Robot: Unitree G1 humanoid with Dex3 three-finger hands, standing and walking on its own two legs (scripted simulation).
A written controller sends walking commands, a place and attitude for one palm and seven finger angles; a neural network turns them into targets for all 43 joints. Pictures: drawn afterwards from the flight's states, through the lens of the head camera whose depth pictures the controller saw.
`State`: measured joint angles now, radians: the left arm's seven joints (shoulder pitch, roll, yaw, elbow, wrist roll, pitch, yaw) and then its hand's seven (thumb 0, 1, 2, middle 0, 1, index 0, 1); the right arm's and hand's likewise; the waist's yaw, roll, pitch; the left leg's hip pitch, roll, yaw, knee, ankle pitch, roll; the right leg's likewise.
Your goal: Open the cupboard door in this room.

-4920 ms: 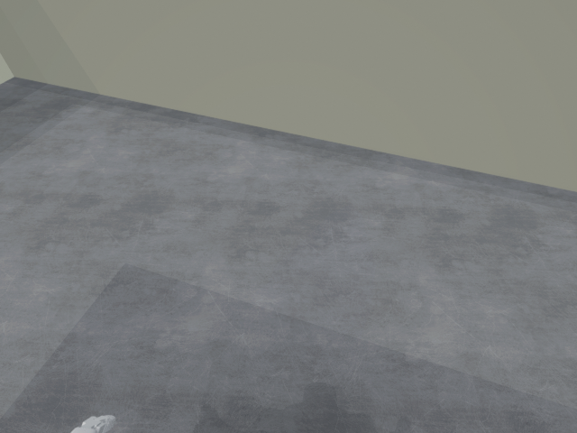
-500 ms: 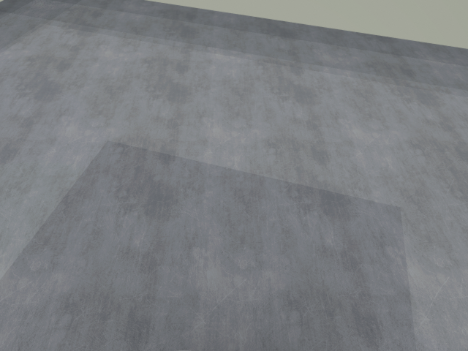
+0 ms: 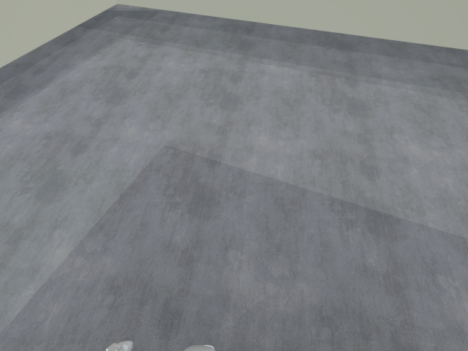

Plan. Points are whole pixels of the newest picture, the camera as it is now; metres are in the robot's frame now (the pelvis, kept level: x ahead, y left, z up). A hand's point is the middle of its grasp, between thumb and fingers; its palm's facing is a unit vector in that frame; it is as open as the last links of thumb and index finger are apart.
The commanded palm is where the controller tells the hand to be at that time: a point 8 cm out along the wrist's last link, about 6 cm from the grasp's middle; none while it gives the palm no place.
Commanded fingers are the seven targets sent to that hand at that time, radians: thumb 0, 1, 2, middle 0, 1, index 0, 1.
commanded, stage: turn or walk to find it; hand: left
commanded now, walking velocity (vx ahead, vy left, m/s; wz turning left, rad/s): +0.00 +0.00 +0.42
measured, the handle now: out of the picture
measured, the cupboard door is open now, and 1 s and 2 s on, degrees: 0 0 0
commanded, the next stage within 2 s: none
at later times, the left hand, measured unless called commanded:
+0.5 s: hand out of the picture -0.03 +0.26 -0.17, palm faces +0.27 -0.93 -0.25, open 7.4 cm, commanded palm none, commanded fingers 0.00 0.90 0.90 -0.20 -0.30 -0.20 -0.30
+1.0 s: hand out of the picture -0.05 +0.19 -0.15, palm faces +0.44 -0.86 -0.25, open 7.4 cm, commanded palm none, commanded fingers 0.00 0.90 0.90 -0.20 -0.30 -0.20 -0.30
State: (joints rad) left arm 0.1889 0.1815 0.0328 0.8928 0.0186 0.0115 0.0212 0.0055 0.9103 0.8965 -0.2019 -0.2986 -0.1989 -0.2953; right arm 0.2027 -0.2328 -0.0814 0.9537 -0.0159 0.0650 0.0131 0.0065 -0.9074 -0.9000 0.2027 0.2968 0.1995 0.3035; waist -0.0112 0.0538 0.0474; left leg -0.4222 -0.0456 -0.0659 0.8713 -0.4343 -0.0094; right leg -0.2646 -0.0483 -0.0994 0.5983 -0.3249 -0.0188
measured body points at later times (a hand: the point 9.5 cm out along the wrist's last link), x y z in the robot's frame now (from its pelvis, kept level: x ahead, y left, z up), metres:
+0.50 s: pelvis -0.02 +0.04 +0.01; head +0.01 +0.06 +0.45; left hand -0.04 +0.31 -0.15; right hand +0.12 -0.19 -0.13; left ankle -0.04 +0.14 -0.73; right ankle -0.02 -0.11 -0.66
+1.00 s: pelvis -0.03 -0.01 +0.01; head -0.01 -0.02 +0.46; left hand -0.08 +0.24 -0.13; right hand +0.12 -0.23 -0.15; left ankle -0.11 +0.12 -0.66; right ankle +0.01 -0.10 -0.73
